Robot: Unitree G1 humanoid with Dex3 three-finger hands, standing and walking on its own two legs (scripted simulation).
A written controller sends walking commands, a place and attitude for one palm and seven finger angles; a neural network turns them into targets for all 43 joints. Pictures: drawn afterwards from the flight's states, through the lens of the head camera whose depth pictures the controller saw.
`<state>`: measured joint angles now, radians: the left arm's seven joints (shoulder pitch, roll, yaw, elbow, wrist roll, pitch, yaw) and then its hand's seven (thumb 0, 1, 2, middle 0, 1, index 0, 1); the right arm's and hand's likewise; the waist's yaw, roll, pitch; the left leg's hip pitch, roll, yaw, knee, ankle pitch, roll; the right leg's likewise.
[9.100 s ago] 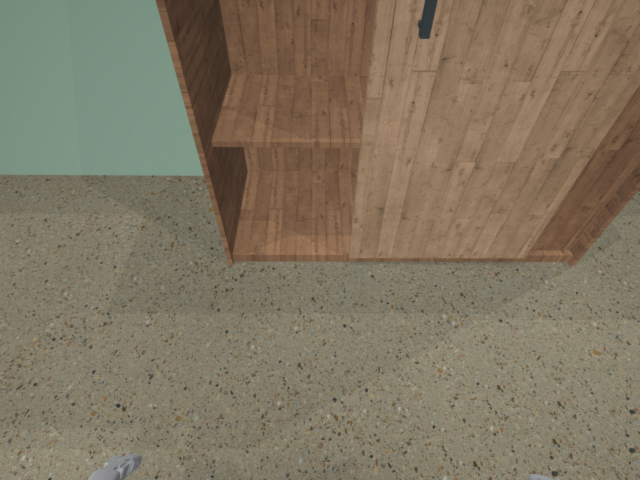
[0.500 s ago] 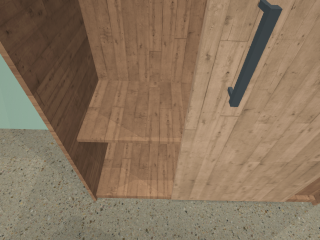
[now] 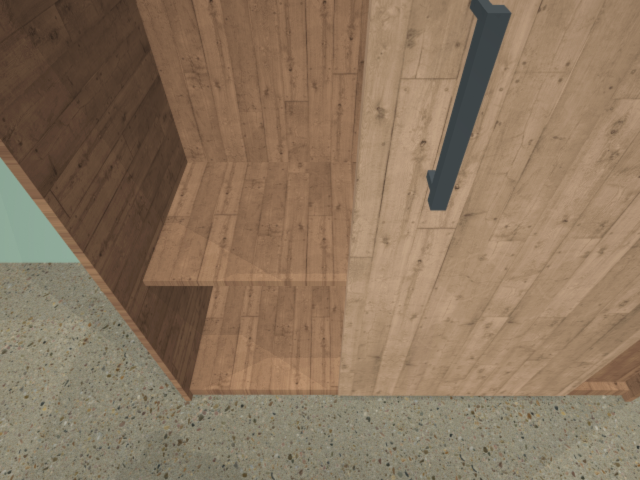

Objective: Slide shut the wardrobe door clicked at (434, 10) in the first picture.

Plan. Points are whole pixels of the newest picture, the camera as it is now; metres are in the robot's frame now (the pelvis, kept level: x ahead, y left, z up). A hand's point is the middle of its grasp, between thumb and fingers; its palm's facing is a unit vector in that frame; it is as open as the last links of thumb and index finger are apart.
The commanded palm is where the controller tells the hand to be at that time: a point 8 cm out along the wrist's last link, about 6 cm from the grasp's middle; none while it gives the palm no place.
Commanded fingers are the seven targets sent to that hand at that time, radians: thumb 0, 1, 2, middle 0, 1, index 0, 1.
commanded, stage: come to a stop and stand still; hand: right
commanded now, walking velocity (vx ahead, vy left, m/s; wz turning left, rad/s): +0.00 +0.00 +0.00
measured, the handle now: (455, 117) +0.45 -0.13 +0.24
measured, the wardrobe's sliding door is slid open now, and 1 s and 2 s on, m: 0.46 0.46 0.46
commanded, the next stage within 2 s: look again from close up in 0.42 s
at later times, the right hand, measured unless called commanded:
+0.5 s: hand out of the picture -0.02 -0.19 -0.18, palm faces +0.01 +0.98 -0.18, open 7.4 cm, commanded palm none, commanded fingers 0.00 -0.90 -0.90 0.20 0.30 0.20 0.30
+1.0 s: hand out of the picture -0.04 -0.19 -0.18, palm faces +0.02 +0.98 -0.18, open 7.4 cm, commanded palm none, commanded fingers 0.00 -0.90 -0.90 0.20 0.30 0.20 0.30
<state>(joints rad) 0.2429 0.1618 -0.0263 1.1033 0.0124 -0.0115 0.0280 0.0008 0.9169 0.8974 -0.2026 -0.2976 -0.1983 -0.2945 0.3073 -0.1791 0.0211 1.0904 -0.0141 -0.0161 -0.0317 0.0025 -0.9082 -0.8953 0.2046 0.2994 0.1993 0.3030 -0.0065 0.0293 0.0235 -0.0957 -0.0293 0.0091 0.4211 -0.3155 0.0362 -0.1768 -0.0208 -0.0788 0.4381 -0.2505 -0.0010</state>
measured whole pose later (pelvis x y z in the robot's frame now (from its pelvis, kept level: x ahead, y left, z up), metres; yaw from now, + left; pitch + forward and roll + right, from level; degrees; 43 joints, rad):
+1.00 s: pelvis -0.01 -0.02 +0.00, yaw -1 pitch -1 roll +0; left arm 0.27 0.15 -0.02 1.13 0.01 -0.01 0.02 0.00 0.91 0.90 -0.20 -0.30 -0.20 -0.29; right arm 0.33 -0.16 0.02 1.11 -0.02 -0.01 -0.04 0.00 -0.91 -0.90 0.20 0.30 0.20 0.30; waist -0.01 0.02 0.02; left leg -0.10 0.01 0.01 0.41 -0.29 0.00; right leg -0.18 0.02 -0.08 0.40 -0.21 -0.04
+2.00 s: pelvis -0.06 +0.01 -0.04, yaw -6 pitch +2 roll +3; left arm 0.20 0.26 -0.02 0.61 -0.04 -0.28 0.09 0.01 0.90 0.90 -0.20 -0.30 -0.20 -0.29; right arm 0.34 -0.28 -0.25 -0.05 0.35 -0.43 0.41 0.01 -0.35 -0.66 0.24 0.65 0.23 0.66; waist -0.06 -0.05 -0.04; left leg -0.37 -0.04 0.15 0.77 -0.43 0.06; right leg -0.53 -0.03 0.06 0.83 -0.34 0.01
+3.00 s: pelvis -0.04 -0.01 +0.00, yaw -5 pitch -3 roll +1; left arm 0.18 0.27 -0.11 0.65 -0.09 -0.23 0.07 0.01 0.90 0.90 -0.21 -0.30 -0.20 -0.30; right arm -0.28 -0.64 -0.57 0.02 0.35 0.24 0.54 -0.01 0.50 -0.30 0.31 1.20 0.31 1.20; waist -0.06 -0.08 -0.03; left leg -0.09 -0.01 0.09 0.42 -0.28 0.02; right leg -0.21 0.01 0.00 0.47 -0.20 -0.02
